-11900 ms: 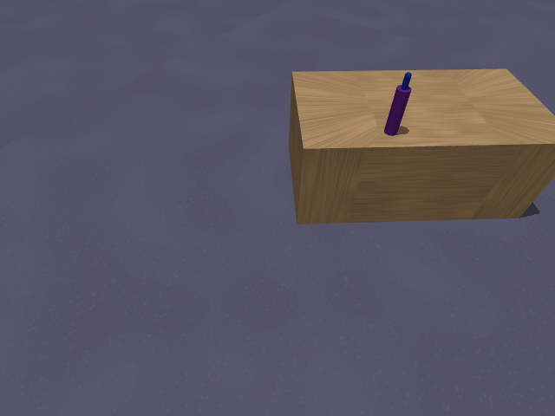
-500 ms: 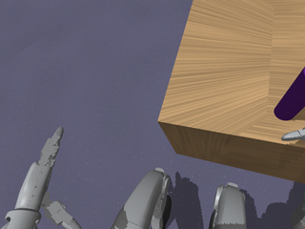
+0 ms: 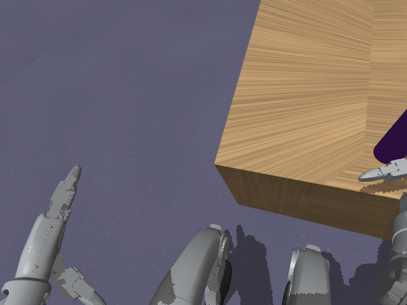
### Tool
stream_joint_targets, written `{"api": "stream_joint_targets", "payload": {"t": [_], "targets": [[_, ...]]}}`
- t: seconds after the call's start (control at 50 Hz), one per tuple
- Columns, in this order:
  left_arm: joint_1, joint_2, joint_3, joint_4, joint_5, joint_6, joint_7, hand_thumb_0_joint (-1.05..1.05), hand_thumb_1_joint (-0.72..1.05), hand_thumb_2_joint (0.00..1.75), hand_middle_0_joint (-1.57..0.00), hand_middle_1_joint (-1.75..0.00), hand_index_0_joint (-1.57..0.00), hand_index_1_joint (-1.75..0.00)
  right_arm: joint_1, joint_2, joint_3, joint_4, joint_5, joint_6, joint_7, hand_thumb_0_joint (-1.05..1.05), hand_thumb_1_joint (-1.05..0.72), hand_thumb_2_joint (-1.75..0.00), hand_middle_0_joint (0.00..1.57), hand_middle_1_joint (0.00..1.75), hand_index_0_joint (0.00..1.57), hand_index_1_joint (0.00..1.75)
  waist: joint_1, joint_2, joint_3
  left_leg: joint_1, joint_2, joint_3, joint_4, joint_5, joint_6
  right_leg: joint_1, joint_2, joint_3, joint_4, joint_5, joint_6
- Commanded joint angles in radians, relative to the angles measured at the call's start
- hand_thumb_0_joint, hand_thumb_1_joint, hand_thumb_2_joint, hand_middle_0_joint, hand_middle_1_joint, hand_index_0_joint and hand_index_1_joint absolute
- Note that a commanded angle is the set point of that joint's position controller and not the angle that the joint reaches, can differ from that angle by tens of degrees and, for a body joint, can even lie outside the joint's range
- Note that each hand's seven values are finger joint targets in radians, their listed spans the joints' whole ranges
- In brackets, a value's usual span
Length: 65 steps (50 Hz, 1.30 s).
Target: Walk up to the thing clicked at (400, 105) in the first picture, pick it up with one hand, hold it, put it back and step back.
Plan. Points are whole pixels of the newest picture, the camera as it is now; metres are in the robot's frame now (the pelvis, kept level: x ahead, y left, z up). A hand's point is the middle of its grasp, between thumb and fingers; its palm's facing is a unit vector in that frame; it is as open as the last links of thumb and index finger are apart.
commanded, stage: close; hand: right
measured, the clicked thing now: out of the picture +0.48 -0.25 -0.01
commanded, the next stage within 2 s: settle in 0.64 s
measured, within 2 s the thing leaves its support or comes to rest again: leaves its support in 0.98 s
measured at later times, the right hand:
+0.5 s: hand (397, 138) +0.47 -0.24 -0.05, palm faces +0.22 +0.98 +0.01, open 10.6 cm
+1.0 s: hand (399, 132) +0.48 -0.24 -0.04, palm faces +0.22 +0.98 +0.01, open 6.8 cm
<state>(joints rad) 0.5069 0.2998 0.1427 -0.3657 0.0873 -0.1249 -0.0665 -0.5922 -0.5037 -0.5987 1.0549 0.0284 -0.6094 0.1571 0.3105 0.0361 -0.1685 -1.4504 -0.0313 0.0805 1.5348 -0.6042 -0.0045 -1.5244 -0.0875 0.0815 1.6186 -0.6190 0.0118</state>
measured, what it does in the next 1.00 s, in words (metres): stands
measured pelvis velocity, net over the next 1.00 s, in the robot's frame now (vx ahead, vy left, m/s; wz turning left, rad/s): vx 0.00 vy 0.00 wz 0.01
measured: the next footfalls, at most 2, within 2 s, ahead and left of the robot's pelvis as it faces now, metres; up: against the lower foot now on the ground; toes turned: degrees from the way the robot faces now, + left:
none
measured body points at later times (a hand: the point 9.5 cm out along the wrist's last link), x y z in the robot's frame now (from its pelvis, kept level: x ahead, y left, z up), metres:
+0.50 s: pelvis -0.01 +0.00 -0.01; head +0.16 -0.08 +0.40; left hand +0.16 +0.26 +0.11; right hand +0.45 -0.29 -0.05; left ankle +0.06 +0.13 -0.54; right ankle +0.05 -0.12 -0.54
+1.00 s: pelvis +0.00 +0.00 +0.00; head +0.17 -0.09 +0.41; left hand +0.17 +0.26 +0.10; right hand +0.46 -0.29 -0.04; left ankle +0.06 +0.13 -0.54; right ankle +0.05 -0.12 -0.54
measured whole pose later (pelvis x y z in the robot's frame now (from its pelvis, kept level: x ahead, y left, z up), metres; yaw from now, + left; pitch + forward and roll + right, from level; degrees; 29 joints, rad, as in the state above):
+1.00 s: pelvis +0.00 +0.00 +0.00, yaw +1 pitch +30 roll +6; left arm 0.49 0.31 0.14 -0.33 0.09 -0.09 -0.06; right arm -0.63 -0.54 -0.60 1.04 -0.01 -0.53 0.11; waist 0.33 0.04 -0.17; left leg -1.46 -0.04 0.07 1.52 -0.59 -0.01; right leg -1.53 -0.09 0.07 1.61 -0.61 0.01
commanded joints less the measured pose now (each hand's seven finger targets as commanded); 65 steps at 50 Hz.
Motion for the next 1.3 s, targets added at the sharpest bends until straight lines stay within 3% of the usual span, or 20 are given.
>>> {"api": "stream_joint_targets", "payload": {"t": [0.0,0.04,0.16,0.24,0.28,0.32,0.38,0.42,0.46,0.5,0.56,0.58,0.64,0.74,0.78,0.86,0.9,1.0,1.12,1.28], "targets": [[0.055,0.181,0.147,-0.201,-0.007,-0.042,0.024,0.0,-0.55,0.05,-0.05,-0.05,-0.05,-0.05,-0.301,-0.237,-0.031,-0.15,0.006,-0.08,-0.02,0.0,0.6,0.0,0.56,0.25,0.55,0.25,-0.006,-0.271,-0.489,0.25,-0.027,-0.034,-0.168,0.306,0.029,0.417,0.033,0.002,-0.181,0.301,-0.026],[0.065,0.21,0.183,-0.218,-0.01,-0.04,0.025,0.0,-0.54,0.05,-0.04,-0.05,-0.05,-0.04,-0.31,-0.213,-0.013,-0.125,0.002,-0.077,-0.018,0.0,0.59,-0.03,0.59,0.29,0.59,0.3,0.025,-0.26,-0.494,0.25,-0.026,-0.036,-0.178,0.305,0.028,0.428,0.033,0.004,-0.18,0.297,-0.029],[0.066,0.201,0.184,-0.199,-0.014,-0.035,0.017,0.0,-0.55,0.05,-0.04,-0.04,-0.04,-0.04,-0.333,-0.252,-0.025,-0.154,-0.012,-0.07,-0.02,0.0,0.53,-0.13,0.72,0.42,0.72,0.42,-0.002,-0.328,-0.516,0.192,-0.03,-0.019,-0.158,0.273,0.036,0.485,0.03,0.01,-0.197,0.31,-0.02],[0.073,0.16,0.146,-0.163,-0.012,-0.036,0.009,0.0,-0.54,0.04,-0.04,-0.04,-0.04,-0.04,-0.299,-0.199,-0.003,-0.132,-0.003,-0.063,-0.011,0.0,0.46,-0.21,0.81,0.51,0.81,0.51,-0.019,-0.342,-0.474,0.166,-0.031,-0.007,-0.144,0.258,0.041,0.465,0.03,0.009,-0.203,0.299,-0.015],[0.047,0.18,0.159,-0.225,-0.014,-0.04,0.014,0.0,-0.54,0.04,-0.04,-0.04,-0.04,-0.04,-0.342,-0.217,-0.002,-0.201,-0.008,-0.067,-0.015,0.0,0.4,-0.29,0.86,0.59,0.86,0.59,-0.013,-0.339,-0.54,0.19,-0.031,-0.012,-0.151,0.258,0.04,0.491,0.029,0.011,-0.205,0.291,-0.016],[0.052,0.209,0.183,-0.21,-0.01,-0.034,0.023,0.0,-0.54,0.04,-0.04,-0.04,-0.04,-0.04,-0.383,-0.27,-0.016,-0.226,-0.015,-0.064,-0.026,0.0,0.32,-0.37,0.91,0.65,0.91,0.65,-0.005,-0.355,-0.537,0.199,-0.029,-0.02,-0.17,0.242,0.037,0.491,0.03,0.008,-0.211,0.256,-0.016],[0.047,0.17,0.155,-0.138,-0.014,-0.03,0.022,0.0,-0.54,0.03,-0.04,-0.04,-0.05,-0.04,-0.347,-0.201,0.018,-0.115,-0.012,-0.051,-0.032,0.0,0.16,-0.51,1.0,0.78,1.0,0.78,0.003,-0.314,-0.408,0.138,-0.03,-0.02,-0.169,0.17,0.039,0.393,0.033,0.007,-0.218,0.153,-0.019],[0.021,0.192,0.157,-0.176,-0.017,-0.034,0.027,0.0,-0.54,0.03,-0.04,-0.04,-0.05,-0.04,-0.366,-0.256,-0.014,-0.122,-0.014,-0.056,-0.038,0.0,0.1,-0.58,1.05,0.84,1.06,0.84,0.006,-0.29,-0.417,0.143,-0.027,-0.02,-0.167,0.129,0.04,0.37,0.034,0.013,-0.226,0.1,-0.017],[0.019,0.209,0.16,-0.256,-0.015,-0.035,0.031,0.0,-0.53,0.03,-0.04,-0.04,-0.05,-0.04,-0.408,-0.304,-0.021,-0.164,-0.024,-0.062,-0.041,0.0,0.0,-0.64,1.1,0.89,1.1,0.9,0.018,-0.294,-0.494,0.197,-0.024,-0.039,-0.187,0.152,0.035,0.404,0.03,0.007,-0.212,0.121,-0.021],[0.05,0.183,0.142,-0.2,-0.014,-0.031,0.029,0.0,-0.53,0.03,-0.04,-0.04,-0.05,-0.04,-0.404,-0.257,0.0,-0.094,-0.016,-0.061,-0.036,0.0,-0.06,-0.69,1.14,0.94,1.14,0.94,0.032,-0.289,-0.434,0.179,-0.025,-0.036,-0.183,0.147,0.035,0.364,0.033,0.007,-0.205,0.11,-0.023],[0.04,0.22,0.175,-0.219,-0.018,-0.039,0.034,0.0,-0.53,0.03,-0.04,-0.04,-0.05,-0.03,-0.444,-0.333,-0.034,-0.139,-0.012,-0.062,-0.042,0.0,-0.2,-0.79,1.22,1.03,1.21,1.03,0.036,-0.311,-0.515,0.197,-0.026,-0.038,-0.175,0.185,0.033,0.398,0.031,0.011,-0.193,0.156,-0.024],[0.044,0.211,0.164,-0.231,-0.011,-0.038,0.032,0.0,-0.54,0.03,-0.04,-0.04,-0.05,-0.04,-0.424,-0.311,-0.026,-0.111,-0.018,-0.057,-0.043,0.0,-0.2,-0.8,1.23,1.04,1.23,1.04,0.039,-0.304,-0.517,0.198,-0.029,-0.031,-0.17,0.205,0.032,0.407,0.029,0.012,-0.189,0.183,-0.024],[0.086,0.171,0.13,-0.171,-0.012,-0.03,0.024,0.0,-0.54,0.03,-0.04,-0.04,-0.04,-0.04,-0.423,-0.317,-0.026,-0.088,-0.022,-0.053,-0.042,0.0,-0.31,-0.93,1.34,1.17,1.33,1.17,0.014,-0.346,-0.5,0.176,-0.033,-0.028,-0.153,0.242,0.035,0.409,0.031,0.007,-0.178,0.24,-0.021],[0.067,0.199,0.158,-0.196,-0.011,-0.025,0.018,0.0,-0.54,0.05,-0.05,-0.05,-0.05,-0.05,-0.342,-0.27,-0.025,-0.127,-0.022,-0.037,-0.034,0.0,-0.38,-1.18,1.35,1.35,1.37,1.35,-0.008,-0.389,-0.522,0.127,-0.034,0.006,-0.124,0.249,0.046,0.513,0.023,0.021,-0.207,0.327,-0.005],[0.068,0.207,0.169,-0.167,-0.014,-0.022,0.019,0.0,-0.54,0.05,-0.05,-0.05,-0.06,-0.05,-0.394,-0.318,-0.046,-0.195,-0.018,-0.037,-0.037,0.0,-0.41,-1.24,1.36,1.39,1.39,1.39,-0.02,-0.413,-0.554,0.142,-0.033,0.002,-0.128,0.259,0.046,0.526,0.024,0.02,-0.207,0.336,-0.005],[0.02,0.224,0.187,-0.167,-0.014,-0.016,0.028,0.0,-0.54,0.04,-0.05,-0.05,-0.05,-0.05,-0.424,-0.318,-0.033,-0.251,-0.017,-0.027,-0.045,0.0,-0.51,-1.37,1.42,1.49,1.45,1.49,-0.021,-0.399,-0.585,0.178,-0.033,-0.002,-0.158,0.254,0.042,0.551,0.023,0.02,-0.223,0.309,-0.01],[0.03,0.195,0.15,-0.141,-0.01,-0.011,0.027,0.0,-0.54,0.04,-0.05,-0.05,-0.05,-0.05,-0.45,-0.305,-0.018,-0.301,-0.012,-0.026,-0.05,0.0,-0.56,-1.4,1.44,1.52,1.46,1.52,-0.035,-0.409,-0.618,0.202,-0.036,-0.004,-0.169,0.278,0.041,0.579,0.023,0.016,-0.227,0.345,-0.011],[0.05,0.164,0.101,-0.123,-0.011,0.002,0.035,0.0,-0.55,0.05,-0.05,-0.05,-0.05,-0.05,-0.462,-0.275,0.024,-0.298,-0.015,-0.024,-0.06,0.0,-0.46,-1.32,1.44,1.47,1.47,1.48,-0.015,-0.386,-0.587,0.256,-0.039,-0.009,-0.217,0.307,0.038,0.604,0.029,0.008,-0.254,0.357,-0.014],[0.01,0.18,0.118,-0.074,-0.006,0.01,0.042,0.0,-0.55,0.05,-0.05,-0.05,-0.05,-0.05,-0.431,-0.279,0.017,-0.205,-0.014,-0.021,-0.079,0.0,-0.5,-1.36,1.43,1.49,1.46,1.49,-0.014,-0.349,-0.47,0.266,-0.032,-0.027,-0.268,0.249,0.036,0.567,0.029,0.0,-0.295,0.262,-0.016],[-0.001,0.172,0.104,-0.056,-0.012,0.006,0.044,0.0,-0.55,0.05,-0.05,-0.05,-0.05,-0.05,-0.448,-0.245,0.034,-0.174,0.005,-0.033,-0.055,0.0,-0.51,-1.35,1.44,1.48,1.46,1.48,-0.01,-0.299,-0.481,0.321,-0.032,-0.024,-0.294,0.277,0.034,0.573,0.035,0.007,-0.326,0.279,-0.021]]}}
